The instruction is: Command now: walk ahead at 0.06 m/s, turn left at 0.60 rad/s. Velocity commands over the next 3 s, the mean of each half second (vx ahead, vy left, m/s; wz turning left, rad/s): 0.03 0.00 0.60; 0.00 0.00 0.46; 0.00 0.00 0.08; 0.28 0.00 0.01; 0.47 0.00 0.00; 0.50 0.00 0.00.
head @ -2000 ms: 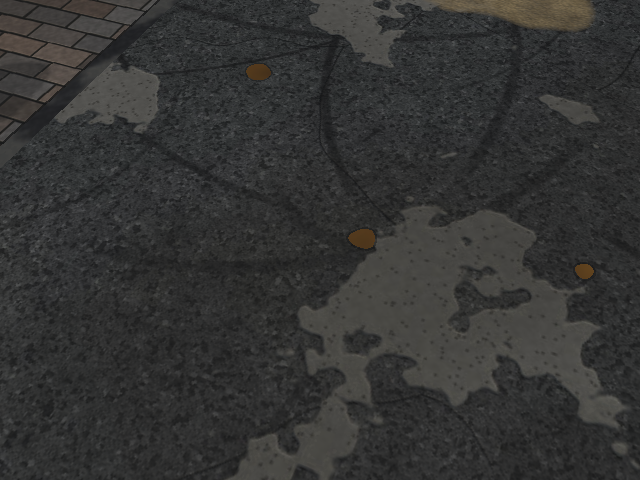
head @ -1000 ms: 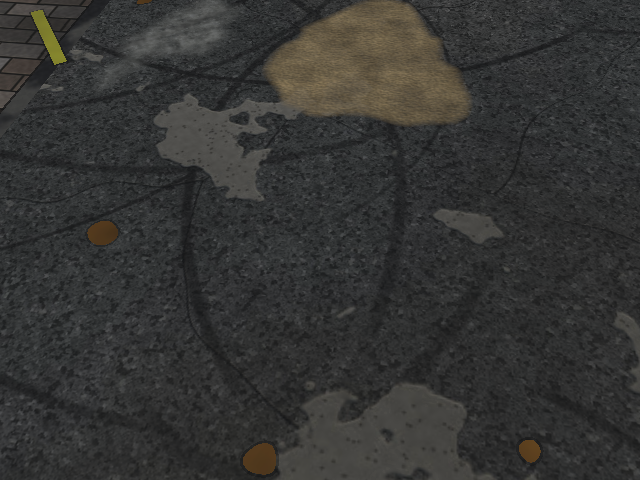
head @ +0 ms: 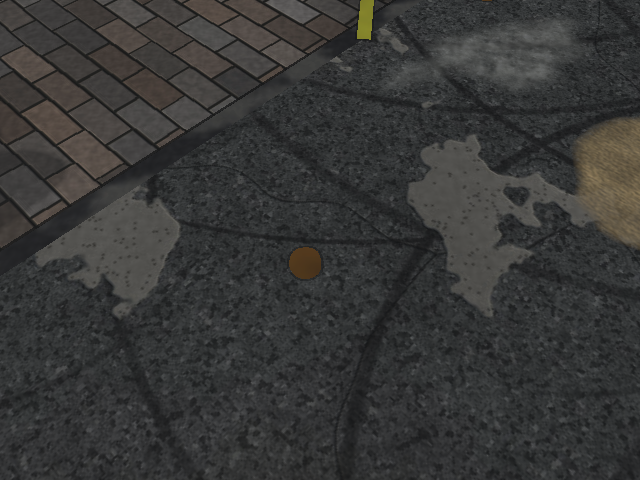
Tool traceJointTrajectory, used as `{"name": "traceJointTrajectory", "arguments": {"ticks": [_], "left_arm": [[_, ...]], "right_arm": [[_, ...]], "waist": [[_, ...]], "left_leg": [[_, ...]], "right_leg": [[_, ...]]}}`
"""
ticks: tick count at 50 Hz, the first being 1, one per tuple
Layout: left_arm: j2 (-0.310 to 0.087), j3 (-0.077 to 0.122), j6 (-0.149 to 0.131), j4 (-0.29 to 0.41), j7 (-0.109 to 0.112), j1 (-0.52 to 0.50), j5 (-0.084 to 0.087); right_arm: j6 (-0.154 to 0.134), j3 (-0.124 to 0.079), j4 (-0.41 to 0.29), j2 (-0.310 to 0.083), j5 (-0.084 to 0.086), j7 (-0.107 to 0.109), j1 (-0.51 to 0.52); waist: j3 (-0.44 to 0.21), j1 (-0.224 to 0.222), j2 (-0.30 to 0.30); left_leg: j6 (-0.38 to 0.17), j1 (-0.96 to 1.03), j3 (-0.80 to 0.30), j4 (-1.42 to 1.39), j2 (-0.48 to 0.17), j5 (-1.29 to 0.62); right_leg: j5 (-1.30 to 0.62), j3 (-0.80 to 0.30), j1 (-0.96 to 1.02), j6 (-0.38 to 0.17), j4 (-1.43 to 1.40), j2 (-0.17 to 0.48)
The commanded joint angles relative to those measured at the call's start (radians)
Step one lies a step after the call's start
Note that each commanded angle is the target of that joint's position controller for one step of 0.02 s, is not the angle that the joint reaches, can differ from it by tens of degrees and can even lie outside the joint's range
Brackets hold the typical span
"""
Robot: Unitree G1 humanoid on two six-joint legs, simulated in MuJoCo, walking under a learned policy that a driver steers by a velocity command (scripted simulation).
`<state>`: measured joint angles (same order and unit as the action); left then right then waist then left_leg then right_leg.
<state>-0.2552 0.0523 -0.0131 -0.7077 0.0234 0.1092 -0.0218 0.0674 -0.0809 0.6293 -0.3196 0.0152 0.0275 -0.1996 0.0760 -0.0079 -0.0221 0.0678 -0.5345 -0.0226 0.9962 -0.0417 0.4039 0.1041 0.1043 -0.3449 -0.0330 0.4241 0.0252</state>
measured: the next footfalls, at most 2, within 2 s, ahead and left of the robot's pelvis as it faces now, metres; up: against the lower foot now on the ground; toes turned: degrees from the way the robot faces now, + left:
left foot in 0.16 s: +0.06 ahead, +0.14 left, +0.00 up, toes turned +8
right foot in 0.60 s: +0.11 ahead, -0.08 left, +0.00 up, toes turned +26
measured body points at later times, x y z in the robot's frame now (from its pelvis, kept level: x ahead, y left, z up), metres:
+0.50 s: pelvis +0.02 +0.03 +0.00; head +0.05 +0.06 +0.45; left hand +0.11 +0.35 -0.10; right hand +0.26 -0.20 -0.07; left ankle +0.02 +0.13 -0.74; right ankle +0.08 -0.11 -0.70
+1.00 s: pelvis +0.01 +0.03 +0.00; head +0.03 +0.06 +0.45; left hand -0.02 +0.34 -0.12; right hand +0.29 -0.11 -0.09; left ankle -0.05 +0.14 -0.74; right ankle +0.08 -0.10 -0.74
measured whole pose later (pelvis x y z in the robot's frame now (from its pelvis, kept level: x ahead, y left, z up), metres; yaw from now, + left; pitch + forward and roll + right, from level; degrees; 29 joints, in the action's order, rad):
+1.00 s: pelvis +0.01 +0.03 +0.00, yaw +31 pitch +1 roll +0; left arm -0.29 0.06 0.01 -0.76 0.00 0.16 0.00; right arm 0.06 -0.06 0.61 -0.28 0.00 0.01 -0.18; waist 0.05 -0.03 0.02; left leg 0.01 -0.24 -0.02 0.49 0.00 0.26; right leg 0.31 0.05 -0.26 0.03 0.54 0.07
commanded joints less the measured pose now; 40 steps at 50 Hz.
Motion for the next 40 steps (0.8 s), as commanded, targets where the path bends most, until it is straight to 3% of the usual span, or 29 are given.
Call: {"name": "traceJointTrajectory", "arguments": {"ticks": [1, 5, 7, 8, 9, 10, 11, 12, 13, 15, 17, 20, 25, 27, 29, 30, 31, 32, 33, 34, 35, 36, 38, 40], "left_arm": [[-0.183, 0.053, -0.002, 0.065, 0.004, -0.055, 0.009], [-0.206, 0.061, 0.01, 0.043, -0.004, -0.052, 0.032], [-0.175, 0.056, 0.018, 0.016, -0.004, -0.015, 0.042], [-0.122, 0.044, 0.023, 0.008, -0.01, 0.02, 0.026], [-0.111, 0.036, 0.018, 0.065, -0.009, -0.018, -0.007], [-0.149, 0.05, 0.011, 0.082, -0.001, -0.11, -0.001], [-0.158, 0.056, 0.013, 0.078, 0.002, -0.099, 0.02], [-0.161, 0.063, 0.017, 0.052, 0.008, -0.061, 0.02], [-0.171, 0.067, 0.02, 0.038, 0.015, -0.047, 0.009], [-0.157, 0.066, 0.018, 0.032, 0.011, -0.025, 0.008], [-0.136, 0.057, 0.015, 0.034, 0.006, -0.031, 0.018], [-0.113, 0.044, 0.01, 0.047, -0.002, -0.073, 0.021], [-0.131, 0.046, -0.001, 0.049, -0.021, -0.064, 0.032], [-0.136, 0.049, -0.009, 0.048, -0.028, -0.042, 0.034], [-0.139, 0.057, -0.017, 0.029, -0.032, 0.023, 0.028], [-0.184, 0.07, -0.016, 0.024, -0.028, 0.055, 0.017], [-0.271, 0.085, -0.007, 0.035, -0.021, 0.027, 0.001], [-0.247, 0.082, -0.008, 0.037, -0.023, 0.038, -0.021], [-0.199, 0.066, -0.012, 0.056, -0.017, -0.002, -0.012], [-0.161, 0.056, -0.01, 0.064, -0.01, -0.047, -0.002], [-0.145, 0.051, -0.007, 0.071, -0.004, -0.068, 0.011], [-0.141, 0.047, -0.004, 0.07, 0.002, -0.066, 0.019], [-0.151, 0.046, 0.007, 0.056, 0.009, -0.023, 0.013], [-0.166, 0.05, 0.016, 0.046, 0.011, 0.013, 0.01]], "right_arm": [[-0.008, -0.013, -0.069, -0.06, -0.001, -0.013, -0.035], [-0.004, -0.023, -0.078, -0.075, -0.002, -0.032, -0.038], [-0.006, -0.038, -0.054, -0.094, -0.009, -0.031, -0.098], [-0.009, -0.061, -0.06, -0.176, -0.012, -0.017, -0.123], [-0.013, -0.074, -0.099, -0.275, -0.022, -0.007, -0.094], [-0.037, -0.068, -0.099, -0.243, -0.052, -0.012, -0.116], [-0.056, -0.056, -0.094, -0.216, -0.052, -0.014, -0.072], [-0.064, -0.05, -0.1, -0.186, -0.031, -0.012, -0.007], [-0.064, -0.038, -0.107, -0.154, -0.014, -0.008, 0.03], [-0.057, -0.025, -0.115, -0.134, -0.015, 0.002, 0.043], [-0.053, -0.026, -0.112, -0.135, -0.016, 0.008, 0.024], [-0.043, -0.037, -0.109, -0.156, -0.01, 0.014, 0.002], [-0.03, -0.044, -0.12, -0.171, -0.008, 0.0, 0.019], [-0.026, -0.045, -0.123, -0.169, 0.001, -0.004, 0.036], [-0.022, -0.042, -0.131, -0.158, 0.017, 0.001, 0.074], [-0.022, -0.034, -0.132, -0.126, 0.012, 0.005, 0.051], [-0.026, -0.022, -0.138, -0.076, 0.001, 0.002, -0.012], [-0.037, -0.046, -0.141, -0.152, -0.004, 0.004, 0.003], [-0.038, -0.068, -0.121, -0.208, -0.006, 0.002, -0.015], [-0.031, -0.073, -0.097, -0.205, 0.001, 0.001, -0.024], [-0.02, -0.07, -0.082, -0.178, 0.001, 0.004, -0.034], [-0.013, -0.062, -0.081, -0.151, 0.003, 0.002, -0.03], [-0.014, -0.043, -0.098, -0.098, 0.008, -0.002, 0.012], [-0.018, -0.028, -0.114, -0.07, 0.003, -0.003, 0.051]], "waist": [[-0.205, 0.007, 0.163], [-0.186, 0.023, 0.167], [-0.18, 0.044, 0.12], [-0.148, 0.028, -0.091], [-0.105, 0.015, -0.315], [-0.156, 0.088, -0.208], [-0.144, 0.049, -0.165], [-0.136, 0.015, -0.116], [-0.142, 0.005, -0.11], [-0.172, -0.011, -0.11], [-0.184, -0.004, -0.103], [-0.179, 0.022, -0.12], [-0.173, 0.032, -0.15], [-0.178, 0.022, -0.155], [-0.185, -0.023, -0.139], [-0.208, -0.016, -0.075], [-0.194, 0.048, 0.197], [-0.164, 0.015, 0.291], [-0.147, 0.028, 0.202], [-0.128, 0.044, 0.161], [-0.112, 0.045, 0.147], [-0.101, 0.034, 0.149], [-0.102, 0.005, 0.162], [-0.129, -0.022, 0.183]], "left_leg": [[-0.017, 0.119, 0.022, -0.111, -0.021, -0.054], [-0.067, 0.213, 0.069, -0.318, 0.001, -0.104], [-0.123, 0.355, 0.066, -0.491, 0.035, -0.213], [-0.196, 0.448, -0.177, -0.63, -0.115, -0.397], [-0.375, 0.477, -0.505, -0.663, -0.331, -0.572], [-0.429, 0.413, -0.513, -0.687, -0.333, -0.527], [-0.379, 0.4, -0.425, -0.684, -0.279, -0.475], [-0.318, 0.392, -0.356, -0.668, -0.225, -0.438], [-0.288, 0.389, -0.325, -0.657, -0.201, -0.465], [-0.286, 0.362, -0.288, -0.64, -0.164, -0.569], [-0.288, 0.396, -0.284, -0.627, -0.146, -0.581], [-0.288, 0.421, -0.323, -0.606, -0.137, -0.524], [-0.3, 0.373, -0.44, -0.587, -0.132, -0.501], [-0.288, 0.385, -0.485, -0.565, -0.118, -0.527], [-0.236, 0.34, -0.477, -0.52, -0.067, -0.467], [-0.184, 0.247, -0.431, -0.447, -0.018, -0.303], [-0.113, 0.056, -0.239, -0.245, 0.134, 0.054], [-0.058, -0.058, -0.148, -0.02, 0.166, 0.267], [-0.031, -0.069, -0.156, 0.136, 0.109, 0.209], [-0.015, -0.071, -0.143, 0.19, 0.097, 0.145], [0.002, -0.088, -0.133, 0.225, 0.091, 0.092], [0.016, -0.106, -0.12, 0.248, 0.085, 0.052], [0.031, -0.088, -0.072, 0.175, 0.083, 0.021], [0.037, -0.065, -0.053, 0.052, 0.067, 0.034]], "right_leg": [[-0.145, -0.161, 0.132, -0.212, -0.153, 0.276], [-0.059, -0.121, 0.146, -0.164, -0.102, 0.29], [0.052, -0.054, 0.072, -0.072, 0.016, 0.245], [0.222, 0.049, -0.087, 0.027, 0.247, 0.145], [0.546, 0.048, -0.359, 0.111, 0.493, -0.013], [0.555, -0.121, -0.362, 0.099, 0.669, -0.019], [0.461, -0.156, -0.369, 0.08, 0.713, -0.002], [0.373, -0.165, -0.367, 0.075, 0.704, 0.01], [0.323, -0.166, -0.357, 0.08, 0.698, 0.013], [0.261, -0.156, -0.287, 0.098, 0.729, -0.013], [0.231, -0.157, -0.277, 0.109, 0.643, -0.024], [0.226, -0.169, -0.238, 0.118, 0.461, -0.038], [0.277, -0.18, -0.103, 0.103, 0.282, -0.069], [0.262, -0.183, -0.055, 0.089, 0.184, -0.075], [0.081, -0.166, 0.086, 0.061, -0.04, -0.063], [-0.015, -0.237, 0.214, 0.019, -0.073, 0.048], [-0.227, -0.454, 0.304, -0.098, -0.084, 0.262], [-0.317, -0.609, 0.25, -0.251, -0.116, 0.394], [-0.302, -0.544, 0.227, -0.259, -0.109, 0.383], [-0.257, -0.44, 0.21, -0.211, -0.095, 0.311], [-0.215, -0.366, 0.216, -0.175, -0.087, 0.258], [-0.238, -0.324, 0.223, -0.172, -0.086, 0.243], [-0.269, -0.26, 0.236, -0.182, -0.095, 0.208], [-0.296, -0.247, 0.295, -0.198, -0.085, 0.221]]}}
